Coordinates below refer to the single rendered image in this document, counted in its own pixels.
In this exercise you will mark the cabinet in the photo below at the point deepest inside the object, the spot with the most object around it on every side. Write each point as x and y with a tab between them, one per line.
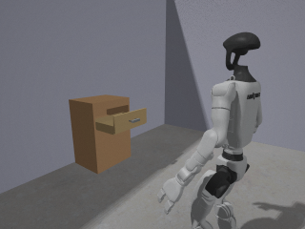
95	150

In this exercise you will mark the drawer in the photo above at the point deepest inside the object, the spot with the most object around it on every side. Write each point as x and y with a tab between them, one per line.
117	123

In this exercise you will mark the robot head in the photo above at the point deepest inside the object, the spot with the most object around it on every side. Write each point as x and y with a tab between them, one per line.
240	44

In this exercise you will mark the right robot upper arm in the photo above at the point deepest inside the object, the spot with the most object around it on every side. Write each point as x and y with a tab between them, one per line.
259	116

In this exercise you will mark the handle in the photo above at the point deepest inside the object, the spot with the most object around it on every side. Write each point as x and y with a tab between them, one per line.
135	120

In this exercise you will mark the robot right shin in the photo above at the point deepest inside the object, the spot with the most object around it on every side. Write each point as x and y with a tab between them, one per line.
229	223

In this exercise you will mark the left robot hand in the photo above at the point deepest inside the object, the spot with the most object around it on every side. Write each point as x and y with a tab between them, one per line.
173	190

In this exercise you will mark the left robot upper arm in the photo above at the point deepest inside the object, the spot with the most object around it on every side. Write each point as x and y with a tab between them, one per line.
222	94

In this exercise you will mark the left robot forearm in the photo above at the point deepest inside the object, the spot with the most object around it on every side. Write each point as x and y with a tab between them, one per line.
200	157

